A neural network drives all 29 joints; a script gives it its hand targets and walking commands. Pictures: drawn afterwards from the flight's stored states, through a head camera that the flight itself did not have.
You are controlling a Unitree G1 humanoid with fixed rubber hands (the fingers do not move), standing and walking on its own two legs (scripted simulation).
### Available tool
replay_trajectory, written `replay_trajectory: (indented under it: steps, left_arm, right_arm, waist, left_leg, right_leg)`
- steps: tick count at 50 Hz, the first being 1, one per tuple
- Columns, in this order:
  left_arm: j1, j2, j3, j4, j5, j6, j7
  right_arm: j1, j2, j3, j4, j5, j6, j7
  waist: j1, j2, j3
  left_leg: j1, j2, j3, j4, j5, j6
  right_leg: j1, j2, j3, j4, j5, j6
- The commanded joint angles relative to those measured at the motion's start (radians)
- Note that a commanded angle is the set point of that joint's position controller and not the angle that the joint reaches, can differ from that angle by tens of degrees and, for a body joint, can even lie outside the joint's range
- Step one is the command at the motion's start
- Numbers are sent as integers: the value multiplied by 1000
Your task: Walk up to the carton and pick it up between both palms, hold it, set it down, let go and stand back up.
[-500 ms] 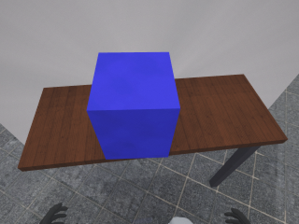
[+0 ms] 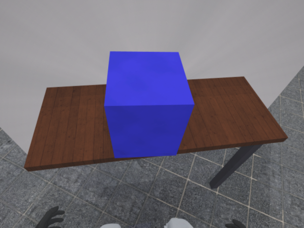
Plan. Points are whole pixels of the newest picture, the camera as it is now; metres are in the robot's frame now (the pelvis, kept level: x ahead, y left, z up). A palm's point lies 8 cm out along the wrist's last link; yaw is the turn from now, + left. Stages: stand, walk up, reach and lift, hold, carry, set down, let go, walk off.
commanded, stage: walk up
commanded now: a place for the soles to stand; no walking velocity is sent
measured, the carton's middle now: (145, 107) +0.44 +0.02 +0.05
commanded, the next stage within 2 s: reach and lift in 0.48 s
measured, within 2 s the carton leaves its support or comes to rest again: neither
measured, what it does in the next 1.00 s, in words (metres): stands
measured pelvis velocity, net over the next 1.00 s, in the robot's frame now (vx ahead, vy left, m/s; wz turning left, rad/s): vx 0.02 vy -0.02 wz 0.00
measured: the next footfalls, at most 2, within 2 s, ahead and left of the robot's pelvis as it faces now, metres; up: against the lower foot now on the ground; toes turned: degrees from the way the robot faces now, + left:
none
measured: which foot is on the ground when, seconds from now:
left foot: down 0.00-1.00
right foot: down 0.00-1.00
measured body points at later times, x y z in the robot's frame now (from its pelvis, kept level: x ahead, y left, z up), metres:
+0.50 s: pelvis +0.00 +0.00 +0.02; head -0.01 +0.01 +0.47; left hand +0.11 +0.26 -0.09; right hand +0.12 -0.26 -0.08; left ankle +0.02 +0.12 -0.71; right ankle +0.03 -0.13 -0.71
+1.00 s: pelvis +0.02 -0.02 +0.03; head +0.00 +0.00 +0.48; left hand +0.19 +0.25 -0.05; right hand +0.18 -0.23 -0.03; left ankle +0.02 +0.12 -0.71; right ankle +0.03 -0.12 -0.71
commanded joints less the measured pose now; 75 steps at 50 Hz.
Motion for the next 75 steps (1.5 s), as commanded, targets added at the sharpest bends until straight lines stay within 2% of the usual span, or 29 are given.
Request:
replay_trajectory:
  steps: [1, 2, 3, 4, 6, 7, 8, 9, 10, 11, 15, 17, 18, 22, 24, 25, 26, 27, 28, 34, 36, 43, 45, 49, 52, 53, 55, 67, 75]
  left_arm:
    - [27, 103, 41, -51, -11, -21, -10]
    - [35, 103, 34, -45, -9, -33, -12]
    - [62, 81, 30, -36, -5, -46, -15]
    - [68, 78, 23, -35, -1, -59, -16]
    - [6, 133, 32, -36, 12, -65, -15]
    - [-45, 159, 39, -39, -10, -61, -17]
    - [-65, 149, 34, -37, -22, -56, -23]
    - [-65, 115, 19, -40, -24, -53, -27]
    - [-48, 90, 14, -39, -22, -49, -29]
    - [-18, 79, 9, -35, -12, -48, -27]
    - [23, 87, 13, -11, -11, -56, -32]
    - [-7, 90, 14, -18, -12, -53, -31]
    - [-2, 82, 13, -14, -15, -52, -32]
    - [6, 83, 10, -12, -12, -56, -34]
    - [1, 90, 13, -10, -13, -58, -32]
    - [-439, 164, 54, -125, 23, 62, -1]
    - [-377, 104, 24, -134, 27, 121, 26]
    - [-372, 87, 35, -136, 41, 147, 27]
    - [-333, 70, 36, -140, 44, 164, 24]
    - [-156, 84, 63, -290, 4, 192, -1]
    - [-108, 94, 73, -270, -7, 181, -3]
    - [-138, 113, 113, -243, 0, 126, -26]
    - [-151, 101, 100, -282, -10, 98, -23]
    - [-165, 75, 69, -309, -24, 44, -20]
    - [-164, 70, 57, -315, -46, 5, -18]
    - [-146, 71, 48, -315, -55, -8, -18]
    - [-127, 61, 34, -320, -65, -32, -17]
    - [-32, -7, 3, -325, -86, -201, 10]
    - [-23, -49, -9, -378, -71, -261, 26]
  right_arm:
    - [-91, -209, -53, -106, 0, -31, -19]
    - [-78, -195, -46, -112, 0, -34, -19]
    - [-81, -203, -47, -110, 3, -32, -15]
    - [-81, -194, -42, -105, 8, -30, -9]
    - [-10, -138, -26, -104, 25, -27, 0]
    - [7, -118, -21, -94, 26, -20, -2]
    - [28, -113, -22, -89, 18, -18, -9]
    - [30, -132, -25, -79, 13, -23, -11]
    - [18, -167, -34, -74, 18, -29, -9]
    - [8, -194, -40, -75, 15, -34, -7]
    - [-20, -167, -32, -89, 19, -41, -10]
    - [6, -156, -29, -81, 22, -39, -10]
    - [-6, -162, -31, -81, 19, -39, -9]
    - [-3, -156, -34, -84, 16, -44, -10]
    - [-12, -157, -32, -86, 19, -44, -10]
    - [-379, -55, -119, 77, -81, -162, 12]
    - [-330, -105, -112, 119, -82, -204, 36]
    - [-329, -113, -109, 120, -63, -212, 46]
    - [-291, -106, -93, 134, -65, -211, 47]
    - [-154, -88, -86, 4, -34, -260, 8]
    - [-137, -71, -50, -41, -7, -251, 1]
    - [-115, 39, 24, -134, 16, -220, -36]
    - [-117, 41, 20, -184, 26, -227, -39]
    - [-81, 54, 9, -171, 26, -235, -35]
    - [-105, 50, -10, -211, 28, -246, -33]
    - [-82, 54, -5, -211, 21, -252, -34]
    - [-68, 58, -2, -197, 34, -258, -34]
    - [-100, 35, 7, -196, 92, -355, -14]
    - [-111, 29, 16, -199, 147, -408, -8]
  waist:
    - [9, 208, 36]
    - [9, 199, 6]
    - [29, 198, -60]
    - [31, 198, -98]
    - [-16, 78, -149]
    - [-43, 40, -134]
    - [-50, 8, -105]
    - [-45, 19, -98]
    - [-28, 42, -89]
    - [-20, 57, -101]
    - [-5, 86, -122]
    - [-16, 51, -89]
    - [-9, 92, -68]
    - [-5, 53, -85]
    - [-5, 87, -61]
    - [-34, 148, -71]
    - [-25, 153, 2]
    - [-23, 150, -41]
    - [-29, 120, -42]
    - [-18, -37, -176]
    - [-4, -46, -174]
    - [34, 18, -86]
    - [32, 42, -70]
    - [9, 114, -50]
    - [7, 114, -67]
    - [-4, 85, -61]
    - [-5, 101, -73]
    - [30, 59, -109]
    - [43, 118, -98]
  left_leg:
    - [-150, 293, -407, -449, -87, 201]
    - [-104, 269, -347, -388, 73, 177]
    - [-71, 247, -293, -325, 140, 142]
    - [-64, 220, -255, -265, 194, 103]
    - [-88, 129, -166, -182, 139, 28]
    - [30, 60, -95, -178, 32, 4]
    - [125, 66, -108, -218, 31, 10]
    - [136, 85, -144, -250, 40, 24]
    - [82, 119, -181, -276, 68, 40]
    - [27, 156, -224, -302, 90, 57]
    - [10, 127, -164, -307, 87, 48]
    - [-16, 125, -173, -336, 13, 37]
    - [-24, 129, -175, -348, 5, 38]
    - [-5, 128, -171, -341, 56, 43]
    - [-12, 118, -158, -326, 98, 37]
    - [-144, 66, 28, -278, -119, -4]
    - [-239, 84, 20, -305, -256, 12]
    - [-281, 93, 28, -323, -290, 33]
    - [-293, 95, 39, -304, -237, 39]
    - [167, 10, 65, -261, 132, 7]
    - [198, -7, 63, -274, 197, 12]
    - [176, -32, 92, -373, 193, 19]
    - [203, -22, 94, -382, 214, 11]
    - [243, -10, 87, -415, 185, -5]
    - [251, -3, 78, -434, 183, -9]
    - [256, 0, 78, -428, 211, -6]
    - [275, -5, 69, -433, 265, -18]
    - [354, 6, 19, -412, 502, -57]
    - [360, 16, 3, -399, 572, -81]
  right_leg:
    - [0, 8, -17, -1, -7, -8]
    - [24, -3, -13, -94, 42, -13]
    - [110, -12, -36, -249, 124, -23]
    - [179, -19, -9, -364, 252, -39]
    - [241, -83, 151, -411, 337, -87]
    - [75, -104, 190, -431, 210, -122]
    - [-33, -93, 176, -441, 125, -125]
    - [-41, -57, 121, -435, 101, -104]
    - [16, -11, 40, -403, 136, -76]
    - [94, 3, 18, -367, 198, -59]
    - [156, -25, 41, -384, 294, -67]
    - [129, -19, 32, -390, 223, -66]
    - [117, -16, 30, -392, 219, -66]
    - [137, -20, 19, -396, 245, -64]
    - [123, -30, 20, -403, 282, -63]
    - [71, 64, -135, -281, 38, -58]
    - [145, 82, -158, -227, 29, -53]
    - [224, 91, -161, -212, 43, -48]
    - [264, 81, -151, -198, 88, -48]
    - [164, 42, -115, -398, 255, -47]
    - [197, 38, -89, -432, 353, -37]
    - [271, 27, -55, -515, 354, -12]
    - [239, 31, -60, -532, 339, -16]
    - [200, 28, -63, -562, 267, -33]
    - [209, 38, -79, -570, 248, -33]
    - [200, 34, -73, -572, 272, -35]
    - [214, 38, -87, -572, 324, -32]
    - [276, 75, -92, -608, 422, -58]
    - [292, 76, -86, -616, 440, -82]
